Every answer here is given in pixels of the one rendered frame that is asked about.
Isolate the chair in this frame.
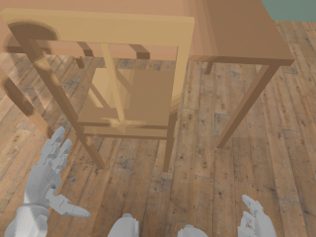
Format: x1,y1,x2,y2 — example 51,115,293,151
0,8,195,173

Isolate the right robot hand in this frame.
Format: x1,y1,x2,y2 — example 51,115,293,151
237,195,277,237

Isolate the left robot hand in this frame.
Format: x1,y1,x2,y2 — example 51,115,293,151
23,126,91,218

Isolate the right robot thigh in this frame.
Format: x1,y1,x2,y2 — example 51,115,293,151
177,227,208,237

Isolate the left robot shin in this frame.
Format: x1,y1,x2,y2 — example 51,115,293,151
122,213,132,217

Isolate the left robot forearm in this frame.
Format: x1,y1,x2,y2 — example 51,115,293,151
4,204,50,237

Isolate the table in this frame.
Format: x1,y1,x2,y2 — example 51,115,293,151
0,0,295,149

